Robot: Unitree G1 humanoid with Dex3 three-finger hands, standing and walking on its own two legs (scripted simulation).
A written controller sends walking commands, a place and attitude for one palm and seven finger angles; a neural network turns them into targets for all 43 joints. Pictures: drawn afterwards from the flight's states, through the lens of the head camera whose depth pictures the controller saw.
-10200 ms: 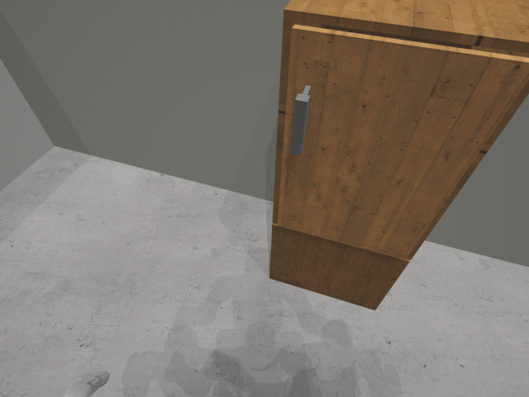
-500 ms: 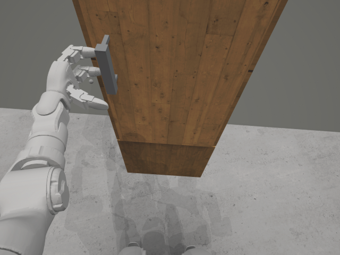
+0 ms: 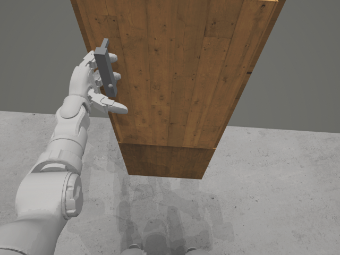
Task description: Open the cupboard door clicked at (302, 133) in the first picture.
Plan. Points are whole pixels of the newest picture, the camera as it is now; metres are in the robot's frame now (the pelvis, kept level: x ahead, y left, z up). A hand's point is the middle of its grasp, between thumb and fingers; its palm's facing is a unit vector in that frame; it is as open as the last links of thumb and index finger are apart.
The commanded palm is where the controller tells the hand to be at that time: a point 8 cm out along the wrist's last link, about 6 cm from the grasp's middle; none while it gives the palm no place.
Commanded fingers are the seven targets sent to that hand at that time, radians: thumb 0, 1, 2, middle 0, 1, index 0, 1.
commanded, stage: slide the fingers in behind the handle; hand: left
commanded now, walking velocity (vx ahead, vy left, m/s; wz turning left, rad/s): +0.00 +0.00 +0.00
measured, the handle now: (108, 68) +0.54 +0.12 +0.12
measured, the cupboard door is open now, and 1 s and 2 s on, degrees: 0 0 18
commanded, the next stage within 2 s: close the thumb around the handle in 0.56 s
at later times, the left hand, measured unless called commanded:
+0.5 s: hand (113, 86) +0.48 +0.11 +0.12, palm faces -0.11 -0.99 +0.00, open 14.0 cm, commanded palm +0.46 +0.16 +0.12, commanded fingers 0.00 -0.50 0.30 -0.30 -1.20 -0.30 -1.20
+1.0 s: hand (113, 86) +0.49 +0.11 +0.11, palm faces -0.12 -0.99 +0.01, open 10.7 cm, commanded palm +0.47 +0.16 +0.12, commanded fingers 0.00 0.51 0.73 -0.37 -1.31 -0.37 -1.31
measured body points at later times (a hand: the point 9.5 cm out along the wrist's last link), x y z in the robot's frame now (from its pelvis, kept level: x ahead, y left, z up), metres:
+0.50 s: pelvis +0.00 -0.01 +0.00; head +0.07 +0.00 +0.44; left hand +0.48 +0.16 +0.12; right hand +0.03 -0.27 -0.11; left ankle +0.02 +0.10 -0.69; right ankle -0.02 -0.11 -0.69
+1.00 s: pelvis +0.00 +0.00 +0.00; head +0.08 +0.01 +0.44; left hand +0.49 +0.16 +0.11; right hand +0.03 -0.26 -0.12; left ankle +0.02 +0.10 -0.69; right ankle -0.02 -0.11 -0.69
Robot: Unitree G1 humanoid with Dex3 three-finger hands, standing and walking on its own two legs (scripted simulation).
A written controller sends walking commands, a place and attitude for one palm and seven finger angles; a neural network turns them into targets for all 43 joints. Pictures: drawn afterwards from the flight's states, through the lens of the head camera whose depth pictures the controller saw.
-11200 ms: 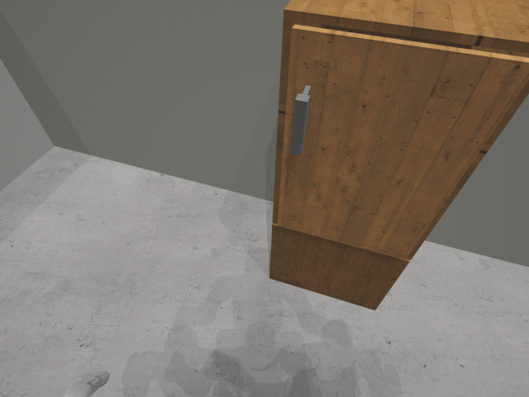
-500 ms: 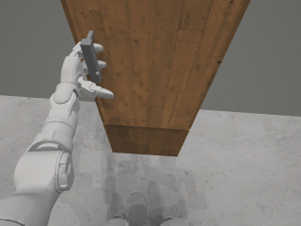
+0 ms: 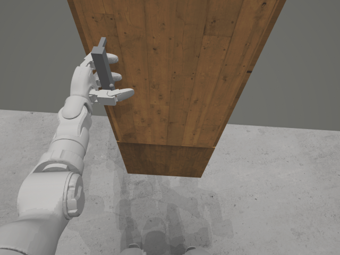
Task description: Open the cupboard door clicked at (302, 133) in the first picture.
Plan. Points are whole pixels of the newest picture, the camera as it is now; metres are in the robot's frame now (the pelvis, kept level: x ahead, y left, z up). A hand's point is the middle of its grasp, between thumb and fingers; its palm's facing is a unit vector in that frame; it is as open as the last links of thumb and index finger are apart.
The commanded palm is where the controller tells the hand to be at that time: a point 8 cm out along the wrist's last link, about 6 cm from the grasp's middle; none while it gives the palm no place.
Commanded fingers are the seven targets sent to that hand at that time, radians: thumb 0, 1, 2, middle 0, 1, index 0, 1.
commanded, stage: close the thumb around the handle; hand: left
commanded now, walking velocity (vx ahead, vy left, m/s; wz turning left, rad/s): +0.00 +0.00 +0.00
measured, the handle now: (106, 68) +0.54 +0.12 +0.12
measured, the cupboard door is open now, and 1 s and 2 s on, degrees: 0 18 38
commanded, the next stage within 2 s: pull the door open along its arc in 0.36 s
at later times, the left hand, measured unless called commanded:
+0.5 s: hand (109, 86) +0.48 +0.11 +0.12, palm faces -0.11 -0.99 +0.00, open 6.4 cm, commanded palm +0.45 +0.17 +0.12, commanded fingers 0.00 0.90 0.90 -0.40 -1.35 -0.40 -1.35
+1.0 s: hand (115, 123) +0.37 +0.09 +0.12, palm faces -0.04 -1.00 +0.09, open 6.6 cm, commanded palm +0.33 +0.15 +0.12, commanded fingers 0.00 0.90 0.90 -0.40 -1.35 -0.40 -1.35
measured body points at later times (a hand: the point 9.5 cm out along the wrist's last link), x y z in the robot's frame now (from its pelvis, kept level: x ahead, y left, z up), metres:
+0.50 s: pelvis -0.01 +0.00 +0.00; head +0.06 +0.01 +0.44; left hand +0.48 +0.17 +0.12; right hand +0.03 -0.26 -0.11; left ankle +0.02 +0.10 -0.69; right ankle -0.02 -0.11 -0.69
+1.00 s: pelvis +0.00 -0.01 +0.01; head +0.02 -0.01 +0.46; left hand +0.37 +0.15 +0.12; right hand +0.12 -0.25 -0.09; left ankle +0.02 +0.10 -0.69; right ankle -0.02 -0.11 -0.69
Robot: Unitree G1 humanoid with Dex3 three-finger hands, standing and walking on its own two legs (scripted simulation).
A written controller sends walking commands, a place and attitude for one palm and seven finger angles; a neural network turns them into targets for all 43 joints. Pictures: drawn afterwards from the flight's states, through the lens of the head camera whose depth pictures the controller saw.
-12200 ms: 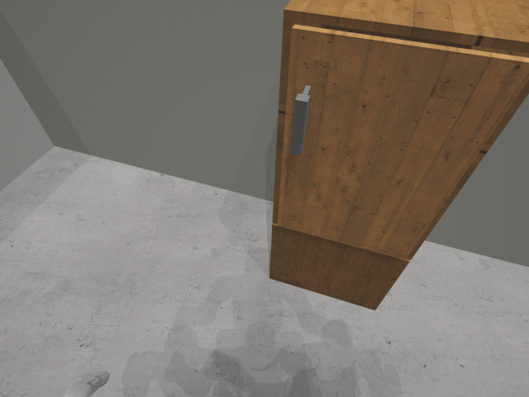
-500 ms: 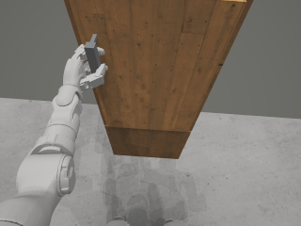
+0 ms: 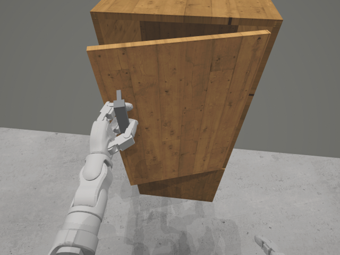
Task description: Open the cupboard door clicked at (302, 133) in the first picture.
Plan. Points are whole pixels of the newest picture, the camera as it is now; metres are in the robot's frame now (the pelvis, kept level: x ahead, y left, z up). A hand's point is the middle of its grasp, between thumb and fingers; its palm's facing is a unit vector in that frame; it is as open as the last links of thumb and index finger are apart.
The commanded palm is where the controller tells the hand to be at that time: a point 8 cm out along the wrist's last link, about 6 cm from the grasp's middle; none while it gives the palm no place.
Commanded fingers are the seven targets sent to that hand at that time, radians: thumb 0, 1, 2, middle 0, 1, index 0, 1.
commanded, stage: pull the door open along its arc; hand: left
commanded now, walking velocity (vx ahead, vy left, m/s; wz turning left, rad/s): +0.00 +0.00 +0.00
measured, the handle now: (123, 117) +0.42 +0.12 +0.10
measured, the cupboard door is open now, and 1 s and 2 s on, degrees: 18 38 40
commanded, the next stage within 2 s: open thumb and fingers to let go in 0.56 s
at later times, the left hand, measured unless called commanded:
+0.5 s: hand (157, 173) +0.26 +0.03 +0.11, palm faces +0.22 -0.97 +0.00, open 6.4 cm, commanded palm +0.19 +0.07 +0.11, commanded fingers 0.00 0.90 0.90 -0.40 -1.35 -0.40 -1.35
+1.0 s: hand (149, 179) +0.25 +0.05 +0.11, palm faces +0.28 -0.96 +0.00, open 9.1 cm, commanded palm +0.20 +0.07 +0.11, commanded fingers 0.00 -0.36 0.36 -0.31 -1.22 -0.31 -1.22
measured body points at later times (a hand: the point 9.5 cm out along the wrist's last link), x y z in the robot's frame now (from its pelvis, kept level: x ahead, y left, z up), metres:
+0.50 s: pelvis +0.01 -0.03 +0.01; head -0.01 -0.05 +0.46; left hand +0.25 +0.08 +0.11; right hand +0.19 -0.23 -0.08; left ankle +0.01 +0.11 -0.71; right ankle -0.02 -0.10 -0.71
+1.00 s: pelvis +0.01 -0.03 +0.01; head +0.00 -0.06 +0.46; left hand +0.23 +0.10 +0.11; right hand +0.21 -0.23 -0.08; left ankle +0.01 +0.11 -0.71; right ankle -0.02 -0.10 -0.71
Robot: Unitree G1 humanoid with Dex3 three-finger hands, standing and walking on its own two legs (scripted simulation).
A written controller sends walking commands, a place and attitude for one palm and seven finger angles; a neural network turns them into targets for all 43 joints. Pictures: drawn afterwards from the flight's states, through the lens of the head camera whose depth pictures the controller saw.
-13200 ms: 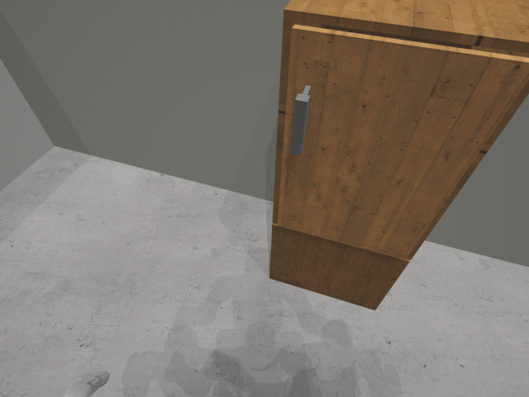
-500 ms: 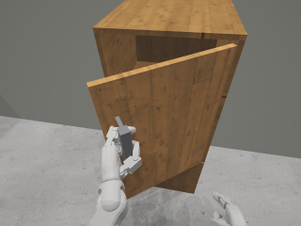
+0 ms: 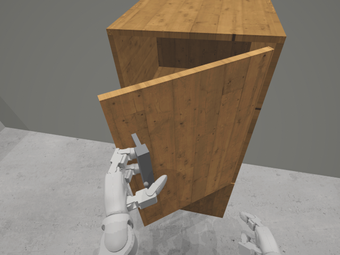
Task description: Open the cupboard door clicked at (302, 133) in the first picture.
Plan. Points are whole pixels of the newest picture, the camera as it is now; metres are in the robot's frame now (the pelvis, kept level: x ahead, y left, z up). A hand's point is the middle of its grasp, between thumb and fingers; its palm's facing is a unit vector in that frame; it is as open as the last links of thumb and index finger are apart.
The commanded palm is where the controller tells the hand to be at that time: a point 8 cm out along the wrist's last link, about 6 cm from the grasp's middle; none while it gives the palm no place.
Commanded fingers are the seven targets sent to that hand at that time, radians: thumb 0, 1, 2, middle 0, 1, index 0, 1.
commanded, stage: open thumb and fingers to let go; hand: left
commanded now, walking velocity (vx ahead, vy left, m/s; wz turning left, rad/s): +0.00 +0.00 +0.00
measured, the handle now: (142, 161) +0.30 +0.08 +0.10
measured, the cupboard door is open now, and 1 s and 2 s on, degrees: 38 40 40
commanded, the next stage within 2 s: slide the hand sideways off the handle in 0.48 s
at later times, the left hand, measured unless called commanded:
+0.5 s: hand (144, 187) +0.24 +0.06 +0.10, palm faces +0.14 -0.99 +0.01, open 15.5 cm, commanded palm +0.19 +0.09 +0.10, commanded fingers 0.00 -0.50 0.30 -0.15 -0.30 -0.15 -0.30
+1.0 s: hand (144, 205) +0.20 +0.06 +0.10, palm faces -0.26 -0.97 +0.02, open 16.4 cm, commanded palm +0.18 +0.11 +0.10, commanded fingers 0.00 -0.50 0.30 -0.15 -0.30 -0.15 -0.30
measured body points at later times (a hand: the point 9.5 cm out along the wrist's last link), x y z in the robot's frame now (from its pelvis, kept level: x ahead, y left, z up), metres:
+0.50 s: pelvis -0.02 +0.02 +0.00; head -0.04 +0.01 +0.45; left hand +0.22 +0.12 +0.11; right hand +0.16 -0.18 -0.08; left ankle +0.01 +0.14 -0.71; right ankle -0.04 -0.07 -0.71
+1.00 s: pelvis -0.02 +0.04 -0.01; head -0.02 +0.03 +0.44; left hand +0.21 +0.11 +0.10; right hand +0.15 -0.17 -0.07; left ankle +0.01 +0.14 -0.71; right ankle -0.04 -0.07 -0.71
